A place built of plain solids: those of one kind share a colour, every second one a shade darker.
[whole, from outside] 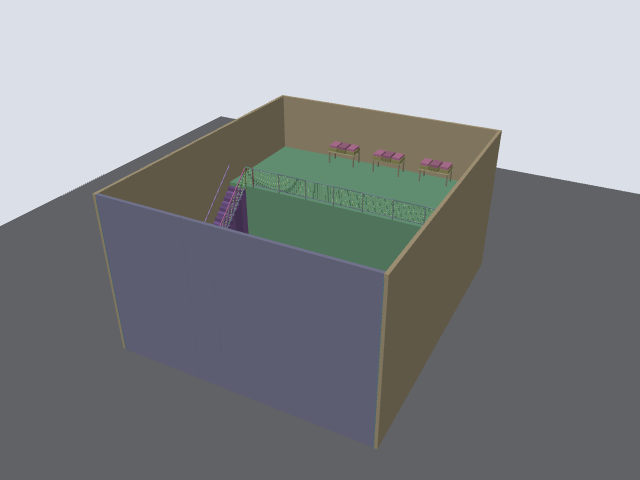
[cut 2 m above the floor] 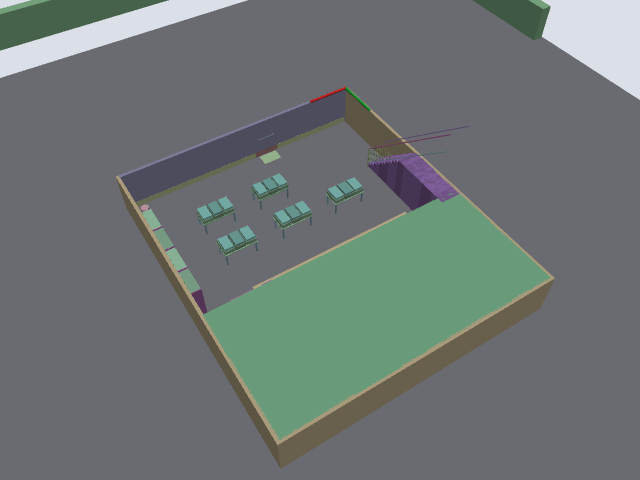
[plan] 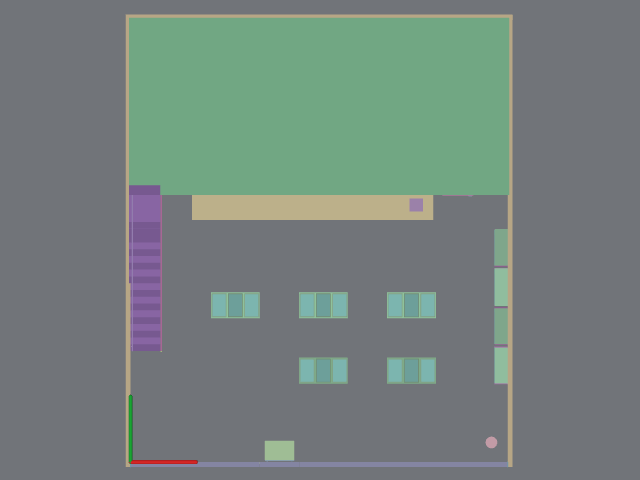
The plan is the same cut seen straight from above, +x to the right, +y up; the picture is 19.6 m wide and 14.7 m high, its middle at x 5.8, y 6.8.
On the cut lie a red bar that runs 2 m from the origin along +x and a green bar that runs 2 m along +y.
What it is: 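A record shop at street level behind a glazed front, one room two levels high, with a raised rear level reached by one straight flight, fitted out in the 1990s to 2020s; 11.6 x 13.6 m, 7.37 m high throughout; its front glazed onto the street; the raised level 4.49 m over the floor, over the rear 5.4 m, open to the hall behind a guard 1.0 m high along its edge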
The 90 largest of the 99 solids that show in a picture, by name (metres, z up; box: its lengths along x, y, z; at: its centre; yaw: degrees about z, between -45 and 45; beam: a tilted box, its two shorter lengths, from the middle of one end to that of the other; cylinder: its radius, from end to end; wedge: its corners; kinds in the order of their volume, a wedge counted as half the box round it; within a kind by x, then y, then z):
{
 "upper_1": {"box": [11.65, 5.43, 4.54], "at": [5.78, 10.89, 2.22]},
 "street_hedge_1": {"box": [0.6, 15.85, 2.25], "at": [-13.82, -8.07, 1.07]},
 "street_hedge_2": {"box": [39.8, 0.6, 2.25], "at": [5.78, -16.3, 1.07]},
 "wall_1": {"box": [0.15, 13.86, 7.42], "at": [-0.07, 6.78, 3.66]},
 "wall_2": {"box": [11.85, 0.15, 7.42], "at": [5.78, 13.63, 3.66]},
 "wall_3": {"box": [0.15, 13.86, 7.42], "at": [11.62, 6.78, 3.66]},
 "stair_step_1": {"box": [0.96, 0.42, 0.24], "at": [0.43, 3.6, 0.07]},
 "stair_step_2": {"box": [0.96, 0.42, 0.42], "at": [0.43, 3.81, 0.16]},
 "stair_step_3": {"box": [0.96, 0.42, 0.61], "at": [0.43, 4.02, 0.25]},
 "stair_step_4": {"box": [0.96, 0.42, 0.8], "at": [0.43, 4.23, 0.35]},
 "stair_step_5": {"box": [0.96, 0.42, 0.98], "at": [0.43, 4.44, 0.44]},
 "stair_step_6": {"box": [0.96, 0.42, 1.17], "at": [0.43, 4.64, 0.53]},
 "stair_step_7": {"box": [0.96, 0.42, 1.35], "at": [0.43, 4.85, 0.63]},
 "stair_step_8": {"box": [0.96, 0.42, 1.54], "at": [0.43, 5.06, 0.72]},
 "stair_step_9": {"box": [0.96, 0.42, 1.73], "at": [0.43, 5.27, 0.81]},
 "stair_step_10": {"box": [0.96, 0.42, 1.91], "at": [0.43, 5.48, 0.91]},
 "stair_step_11": {"box": [0.96, 0.42, 2.1], "at": [0.43, 5.68, 1.0]},
 "stair_step_12": {"box": [0.96, 0.42, 2.29], "at": [0.43, 5.89, 1.09]},
 "stair_step_13": {"box": [0.96, 0.42, 2.47], "at": [0.43, 6.1, 1.19]},
 "stair_step_14": {"box": [0.96, 0.42, 2.66], "at": [0.43, 6.31, 1.28]},
 "stair_step_15": {"box": [0.96, 0.42, 2.85], "at": [0.43, 6.52, 1.37]},
 "stair_step_16": {"box": [0.96, 0.42, 3.03], "at": [0.43, 6.72, 1.47]},
 "stair_step_17": {"box": [0.96, 0.42, 3.22], "at": [0.43, 6.93, 1.56]},
 "stair_step_18": {"box": [0.96, 0.42, 3.41], "at": [0.43, 7.14, 1.65]},
 "stair_step_19": {"box": [0.96, 0.42, 3.59], "at": [0.43, 7.35, 1.75]},
 "stair_step_20": {"box": [0.96, 0.42, 3.78], "at": [0.43, 7.56, 1.84]},
 "stair_step_21": {"box": [0.96, 0.42, 3.97], "at": [0.43, 7.76, 1.93]},
 "stair_step_22": {"box": [0.96, 0.42, 4.15], "at": [0.43, 7.97, 2.03]},
 "stair_step_23": {"box": [0.96, 0.51, 4.34], "at": [0.43, 8.23, 2.12]},
 "window_wall_1": {"box": [3.96, 0.15, 7.42], "at": [1.98, -0.07, 3.66]},
 "window_wall_2": {"box": [1.2, 0.15, 7.42], "at": [4.56, -0.07, 3.66]},
 "window_wall_3": {"box": [6.39, 0.15, 7.42], "at": [8.36, -0.07, 3.66]},
 "shelves_body_1": {"box": [0.4, 1.16, 2.1], "at": [11.35, 2.96, 1.0]},
 "shelves_body_2": {"box": [0.4, 1.16, 2.1], "at": [11.35, 4.16, 1.0]},
 "shelves_body_3": {"box": [0.4, 1.16, 2.1], "at": [11.35, 5.36, 1.0]},
 "shelves_body_4": {"box": [0.4, 1.16, 2.1], "at": [11.35, 6.56, 1.0]},
 "bin_1": {"box": [0.46, 0.74, 0.2], "at": [2.71, 4.8, 0.76]},
 "bin_2": {"box": [0.46, 0.74, 0.2], "at": [3.21, 4.8, 0.76]},
 "bin_3": {"box": [0.46, 0.74, 0.2], "at": [3.71, 4.8, 0.76]},
 "bin_4": {"box": [0.46, 0.74, 0.2], "at": [5.41, 2.8, 0.76]},
 "bin_5": {"box": [0.46, 0.74, 0.2], "at": [5.41, 4.8, 0.76]},
 "bin_6": {"box": [0.46, 0.74, 0.2], "at": [5.91, 2.8, 0.76]},
 "bin_7": {"box": [0.46, 0.74, 0.2], "at": [5.91, 4.8, 0.76]},
 "bin_8": {"box": [0.46, 0.74, 0.2], "at": [6.41, 2.8, 0.76]},
 "bin_9": {"box": [0.46, 0.74, 0.2], "at": [6.41, 4.8, 0.76]},
 "bin_10": {"box": [0.46, 0.74, 0.2], "at": [8.1, 2.8, 0.76]},
 "bin_11": {"box": [0.46, 0.74, 0.2], "at": [8.1, 4.8, 0.76]},
 "bin_12": {"box": [0.46, 0.74, 0.2], "at": [8.6, 2.8, 0.76]},
 "bin_13": {"box": [0.46, 0.74, 0.2], "at": [8.6, 4.8, 0.76]},
 "bin_14": {"box": [0.46, 0.74, 0.2], "at": [9.1, 2.8, 0.76]},
 "bin_15": {"box": [0.46, 0.74, 0.2], "at": [9.1, 4.8, 0.76]},
 "sleeves_1": {"box": [0.41, 0.68, 0.12], "at": [2.71, 4.8, 0.92]},
 "sleeves_2": {"box": [0.41, 0.68, 0.12], "at": [3.21, 4.8, 0.92]},
 "sleeves_3": {"box": [0.41, 0.68, 0.12], "at": [3.71, 4.8, 0.92]},
 "sleeves_4": {"box": [0.41, 0.68, 0.12], "at": [5.41, 2.8, 0.92]},
 "sleeves_5": {"box": [0.41, 0.68, 0.12], "at": [5.41, 4.8, 0.92]},
 "sleeves_6": {"box": [0.41, 0.68, 0.12], "at": [5.91, 2.8, 0.92]},
 "sleeves_7": {"box": [0.41, 0.68, 0.12], "at": [5.91, 4.8, 0.92]},
 "sleeves_8": {"box": [0.41, 0.68, 0.12], "at": [6.41, 2.8, 0.92]},
 "sleeves_9": {"box": [0.41, 0.68, 0.12], "at": [6.41, 4.8, 0.92]},
 "sleeves_10": {"box": [0.41, 0.68, 0.12], "at": [8.1, 2.8, 0.92]},
 "sleeves_11": {"box": [0.41, 0.68, 0.12], "at": [8.1, 4.8, 0.92]},
 "sleeves_12": {"box": [0.41, 0.68, 0.12], "at": [8.6, 2.8, 0.92]},
 "sleeves_13": {"box": [0.41, 0.68, 0.12], "at": [8.6, 4.8, 0.92]},
 "sleeves_14": {"box": [0.41, 0.68, 0.12], "at": [9.1, 2.8, 0.92]},
 "sleeves_15": {"box": [0.41, 0.68, 0.12], "at": [9.1, 4.8, 0.92]},
 "stair_guard_rail_1": {"wedge": [[0.91, 3.4, 1.08], [0.91, 3.4, 1.14], [0.91, 8.18, 5.39], [0.91, 8.18, 5.45], [0.96, 3.4, 1.08], [0.96, 3.4, 1.14], [0.96, 8.18, 5.39], [0.96, 8.18, 5.45]]},
 "stair_wall_rail_1": {"wedge": [[0.04, 3.4, 1.09], [0.04, 3.4, 1.14], [0.04, 8.18, 5.39], [0.04, 8.18, 5.44], [0.07, 3.4, 1.09], [0.07, 3.4, 1.14], [0.07, 8.18, 5.39], [0.07, 8.18, 5.44]]},
 "upper_bin_1": {"box": [0.46, 0.74, 0.2], "at": [4.45, 13.0, 5.25]},
 "upper_bin_2": {"box": [0.46, 0.74, 0.2], "at": [6.95, 13.0, 5.25]},
 "upper_bin_3": {"box": [0.46, 0.74, 0.2], "at": [8.45, 13.0, 5.25]},
 "upper_bin_4": {"box": [0.46, 0.74, 0.2], "at": [8.95, 13.0, 5.25]},
 "upper_bin_5": {"box": [0.46, 0.74, 0.2], "at": [9.45, 13.0, 5.25]},
 "stair_guard_low_1": {"wedge": [[0.92, 3.4, 0.25], [0.92, 3.4, 0.28], [0.92, 8.18, 4.55], [0.92, 8.18, 4.58], [0.95, 3.4, 0.25], [0.95, 3.4, 0.28], [0.95, 8.18, 4.55], [0.95, 8.18, 4.58]]},
 "deck_1": {"box": [1.5, 0.8, 0.04], "at": [3.21, 4.8, 0.64]},
 "deck_2": {"box": [1.5, 0.8, 0.04], "at": [5.91, 2.8, 0.64]},
 "deck_3": {"box": [1.5, 0.8, 0.04], "at": [5.91, 4.8, 0.64]},
 "deck_4": {"box": [1.5, 0.8, 0.04], "at": [8.6, 2.8, 0.64]},
 "deck_5": {"box": [1.5, 0.8, 0.04], "at": [8.6, 4.8, 0.64]},
 "counter_top_1": {"box": [7.39, 0.78, 0.04], "at": [5.58, 7.8, 1.02]},
 "stallriser_1": {"box": [3.96, 0.05, 0.35], "at": [1.98, -0.02, 0.12]},
 "stallriser_2": {"box": [6.39, 0.05, 0.35], "at": [8.36, -0.02, 0.12]},
 "upper_sleeves_1": {"box": [0.41, 0.68, 0.12], "at": [3.45, 13.0, 5.41]},
 "upper_sleeves_2": {"box": [0.41, 0.68, 0.12], "at": [3.95, 13.0, 5.41]},
 "upper_sleeves_3": {"box": [0.41, 0.68, 0.12], "at": [4.45, 13.0, 5.41]},
 "front_corner_1": {"box": [0.04, 0.17, 7.27], "at": [0.0, -0.07, 3.58]},
 "front_corner_2": {"box": [0.04, 0.17, 7.27], "at": [11.55, -0.07, 3.58]},
 "till_1": {"box": [0.42, 0.4, 0.28], "at": [8.75, 7.87, 1.18]},
 "plant_pot_1": {"cylinder": 0.18, "from": [11.05, 0.6, 0.0], "to": [11.05, 0.6, 0.38]},
 "door_mat_1": {"box": [0.9, 0.6, 0.07], "at": [4.56, 0.35, -0.02]}
}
